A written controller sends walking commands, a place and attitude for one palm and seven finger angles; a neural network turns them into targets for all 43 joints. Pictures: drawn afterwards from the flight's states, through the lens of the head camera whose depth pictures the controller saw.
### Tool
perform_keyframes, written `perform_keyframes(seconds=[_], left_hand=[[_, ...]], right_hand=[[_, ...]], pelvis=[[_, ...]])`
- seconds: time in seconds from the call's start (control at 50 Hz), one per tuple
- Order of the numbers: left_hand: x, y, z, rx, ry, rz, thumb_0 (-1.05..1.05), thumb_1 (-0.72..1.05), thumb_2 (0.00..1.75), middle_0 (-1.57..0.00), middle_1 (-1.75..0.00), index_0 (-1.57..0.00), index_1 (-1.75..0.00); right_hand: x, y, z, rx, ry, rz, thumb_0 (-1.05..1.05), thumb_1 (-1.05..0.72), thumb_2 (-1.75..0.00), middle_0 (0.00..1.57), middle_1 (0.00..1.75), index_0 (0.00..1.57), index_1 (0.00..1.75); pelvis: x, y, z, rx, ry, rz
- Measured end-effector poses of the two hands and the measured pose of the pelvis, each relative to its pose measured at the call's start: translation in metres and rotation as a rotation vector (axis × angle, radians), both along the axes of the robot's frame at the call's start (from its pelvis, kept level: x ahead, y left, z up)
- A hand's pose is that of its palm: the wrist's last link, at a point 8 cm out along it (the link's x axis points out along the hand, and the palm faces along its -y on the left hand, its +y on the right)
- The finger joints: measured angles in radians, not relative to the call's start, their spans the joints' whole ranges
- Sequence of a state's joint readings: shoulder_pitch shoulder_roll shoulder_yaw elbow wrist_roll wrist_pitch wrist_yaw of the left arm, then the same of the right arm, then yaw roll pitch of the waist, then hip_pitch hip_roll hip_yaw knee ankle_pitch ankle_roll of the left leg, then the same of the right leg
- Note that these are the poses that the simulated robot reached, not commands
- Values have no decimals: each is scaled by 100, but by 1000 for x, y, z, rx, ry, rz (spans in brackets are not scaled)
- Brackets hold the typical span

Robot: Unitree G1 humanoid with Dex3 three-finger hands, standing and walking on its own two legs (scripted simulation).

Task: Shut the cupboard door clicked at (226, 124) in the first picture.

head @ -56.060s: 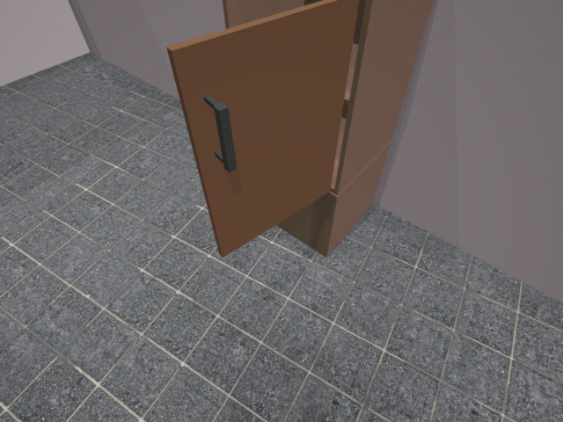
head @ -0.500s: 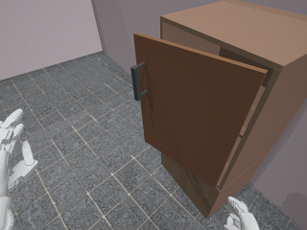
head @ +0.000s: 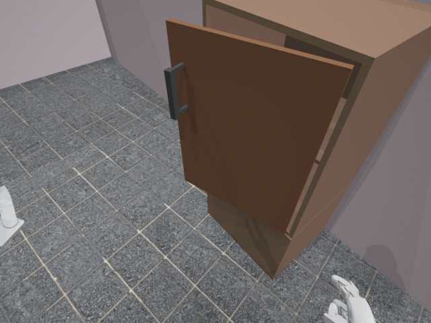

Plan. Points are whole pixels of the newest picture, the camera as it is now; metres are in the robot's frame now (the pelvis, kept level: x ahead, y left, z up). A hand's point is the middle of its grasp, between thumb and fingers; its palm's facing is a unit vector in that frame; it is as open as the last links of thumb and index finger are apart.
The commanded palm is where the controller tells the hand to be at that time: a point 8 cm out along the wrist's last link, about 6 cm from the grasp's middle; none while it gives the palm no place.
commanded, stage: step back with the hand held close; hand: left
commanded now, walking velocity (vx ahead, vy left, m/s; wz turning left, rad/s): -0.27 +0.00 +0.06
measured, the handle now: (177, 92) +0.65 +0.14 +0.10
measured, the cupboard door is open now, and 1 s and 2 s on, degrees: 17 17 17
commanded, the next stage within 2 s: stop stepping back and stand still in 1.18 s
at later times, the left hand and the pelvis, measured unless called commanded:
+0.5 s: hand out of the picture +0.14 +0.26 +0.18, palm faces +0.50 -0.74 -0.45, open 7.4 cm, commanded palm +0.06 +0.30 +0.20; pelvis -0.06 -0.01 -0.01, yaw +3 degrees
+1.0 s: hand out of the picture +0.05 +0.27 +0.19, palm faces +0.47 -0.74 -0.48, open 7.4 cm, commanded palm -0.02 +0.31 +0.20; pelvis -0.13 +0.00 +0.00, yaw +6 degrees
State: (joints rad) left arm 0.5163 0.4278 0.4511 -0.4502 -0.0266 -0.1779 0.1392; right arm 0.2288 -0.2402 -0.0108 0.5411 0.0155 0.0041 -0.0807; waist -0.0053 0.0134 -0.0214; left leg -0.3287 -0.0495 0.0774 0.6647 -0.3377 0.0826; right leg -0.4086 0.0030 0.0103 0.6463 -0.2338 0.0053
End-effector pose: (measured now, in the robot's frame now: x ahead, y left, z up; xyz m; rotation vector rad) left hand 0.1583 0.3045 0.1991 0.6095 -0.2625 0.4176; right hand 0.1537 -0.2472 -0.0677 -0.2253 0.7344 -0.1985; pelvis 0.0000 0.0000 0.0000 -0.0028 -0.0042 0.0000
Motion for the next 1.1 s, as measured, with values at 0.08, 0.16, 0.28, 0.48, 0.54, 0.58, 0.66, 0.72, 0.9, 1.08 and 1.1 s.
perform_keyframes(seconds=[0.08,0.16,0.28,0.48,0.54,0.58,0.66,0.72,0.9,1.08,1.1], left_hand=[[-14,-2,-6,-16,-30,10,1,88,89,-21,-30,-21,-30],[-28,-2,-8,-14,-53,2,1,88,89,-21,-30,-21,-30],[-45,3,1,43,-105,15,1,88,89,-21,-30,-21,-30],[-63,-6,-5,17,-129,-3,1,88,89,-21,-30,-21,-30],[-71,-7,-5,30,-126,-25,1,88,89,-21,-30,-21,-30],[-78,-5,-3,62,-127,-28,1,88,89,-21,-30,-21,-30],[-97,3,4,102,-151,12,1,88,89,-21,-30,-21,-30],[-111,7,5,79,-162,60,1,88,89,-21,-30,-21,-30],[-130,-18,-1,-31,-136,-31,1,88,89,-21,-30,-21,-30],[-169,24,9,68,-96,6,1,88,89,-21,-30,-21,-30],[-175,28,10,50,-98,24,1,88,89,-21,-30,-21,-30]], right_hand=[[-18,2,-6,4,16,11,1,-90,-90,20,30,20,30],[-35,2,-9,-11,39,20,1,-90,-90,20,30,20,30],[-50,2,-10,-26,26,32,1,-90,-90,20,30,20,30],[-57,-1,-9,-21,3,63,1,-90,-90,20,30,20,30],[-60,-1,-6,-31,2,70,1,-90,-90,20,30,20,30],[-62,0,-4,-38,-10,74,1,-90,-90,20,30,20,30],[-64,2,-9,-37,-22,88,1,-90,-90,20,30,20,30],[-64,6,-11,-22,-22,108,1,-90,-90,20,30,20,30],[-83,14,6,-2,-20,136,1,-90,-90,20,30,20,30],[-120,20,16,-53,-29,90,1,-90,-90,20,30,20,30],[-125,22,17,-48,-27,92,1,-90,-90,20,30,20,30]], pelvis=[[-13,-1,-4,-8,1,13],[-24,-1,-5,-13,2,24],[-35,-2,-8,-16,-11,36],[-58,-6,-12,-6,-8,46],[-67,-5,-12,-5,1,55],[-71,-5,-13,-8,0,67],[-76,-7,-16,-35,-2,101],[-82,-12,-15,-35,11,77],[-114,-16,-1,-21,21,93],[-146,2,2,-87,24,106],[-149,2,4,-89,28,95]])
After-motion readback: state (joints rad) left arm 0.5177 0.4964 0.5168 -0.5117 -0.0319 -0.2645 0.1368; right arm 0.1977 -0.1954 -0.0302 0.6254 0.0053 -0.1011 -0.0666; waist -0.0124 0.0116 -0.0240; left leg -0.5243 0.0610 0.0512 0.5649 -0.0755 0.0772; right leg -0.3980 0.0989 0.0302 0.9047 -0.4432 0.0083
